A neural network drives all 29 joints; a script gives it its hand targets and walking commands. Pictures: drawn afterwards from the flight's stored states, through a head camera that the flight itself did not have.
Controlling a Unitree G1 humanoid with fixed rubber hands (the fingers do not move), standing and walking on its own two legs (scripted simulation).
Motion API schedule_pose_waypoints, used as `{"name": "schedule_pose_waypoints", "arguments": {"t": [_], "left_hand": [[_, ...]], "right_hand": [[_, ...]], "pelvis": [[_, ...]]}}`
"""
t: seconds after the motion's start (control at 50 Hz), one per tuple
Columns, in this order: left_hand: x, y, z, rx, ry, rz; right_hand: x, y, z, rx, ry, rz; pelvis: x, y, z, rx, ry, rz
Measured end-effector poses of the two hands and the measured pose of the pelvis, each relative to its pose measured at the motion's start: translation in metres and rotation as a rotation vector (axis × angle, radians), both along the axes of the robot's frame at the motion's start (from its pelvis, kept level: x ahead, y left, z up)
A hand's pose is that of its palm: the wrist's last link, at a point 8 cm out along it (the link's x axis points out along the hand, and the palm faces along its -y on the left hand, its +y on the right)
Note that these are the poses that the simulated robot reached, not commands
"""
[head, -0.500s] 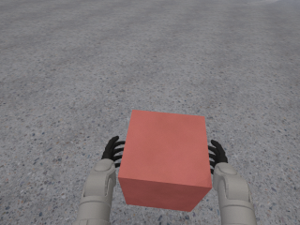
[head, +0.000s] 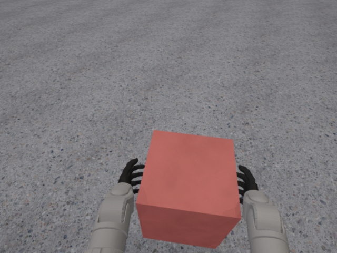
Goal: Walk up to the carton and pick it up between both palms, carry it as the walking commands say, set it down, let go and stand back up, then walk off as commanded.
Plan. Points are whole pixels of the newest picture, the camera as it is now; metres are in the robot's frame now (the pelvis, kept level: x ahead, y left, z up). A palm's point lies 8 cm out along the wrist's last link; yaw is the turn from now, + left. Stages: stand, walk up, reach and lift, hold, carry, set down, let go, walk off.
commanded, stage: set down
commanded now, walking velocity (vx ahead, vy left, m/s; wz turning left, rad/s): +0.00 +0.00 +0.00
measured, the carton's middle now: (185, 191) +0.30 -0.06 -0.05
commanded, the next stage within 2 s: none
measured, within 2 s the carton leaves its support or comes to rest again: neither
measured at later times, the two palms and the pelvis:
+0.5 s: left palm (137, 194) +0.31 +0.07 -0.06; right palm (245, 199) +0.26 -0.23 -0.07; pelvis -0.05 -0.02 -0.04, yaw +0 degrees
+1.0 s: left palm (138, 200) +0.34 +0.08 -0.14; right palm (234, 203) +0.29 -0.22 -0.15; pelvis -0.04 -0.01 -0.08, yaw +1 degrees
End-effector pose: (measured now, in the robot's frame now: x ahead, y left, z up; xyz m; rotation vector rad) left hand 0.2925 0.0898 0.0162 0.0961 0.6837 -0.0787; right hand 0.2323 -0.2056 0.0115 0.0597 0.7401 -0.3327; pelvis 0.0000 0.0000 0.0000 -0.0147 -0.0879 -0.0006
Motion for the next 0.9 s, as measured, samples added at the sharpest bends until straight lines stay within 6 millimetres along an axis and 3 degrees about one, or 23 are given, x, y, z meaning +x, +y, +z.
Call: {"name": "schedule_pose_waypoints", "arguments": {"t": [0.16, 0.3, 0.44, 0.66, 0.9], "left_hand": [[-0.001, -0.011, -0.015, 0.004, 0.007, 0.003], [0.001, -0.017, -0.034, 0.007, 0.02, 0.041], [0.015, -0.02, -0.064, 0.008, 0.028, 0.043], [0.027, -0.012, -0.111, -0.032, 0.018, 0.052], [0.041, -0.012, -0.147, -0.042, 0.011, 0.066]], "right_hand": [[-0.002, -0.011, -0.019, 0.007, 0.007, 0.003], [0.01, -0.019, -0.039, 0.022, 0.017, 0.033], [0.024, -0.022, -0.069, 0.018, 0.027, 0.037], [0.038, -0.014, -0.106, -0.005, 0.017, 0.026], [0.052, -0.014, -0.143, 0.01, 0.004, 0.016]], "pelvis": [[-0.02, 0.0, -0.009, 0.012, -0.013, -0.006], [-0.035, -0.006, -0.019, 0.018, 0.029, -0.016], [-0.046, -0.016, -0.032, 0.02, 0.105, -0.007], [-0.044, -0.025, -0.048, 0.012, 0.276, 0.01], [-0.038, -0.016, -0.073, 0.001, 0.417, 0.014]]}}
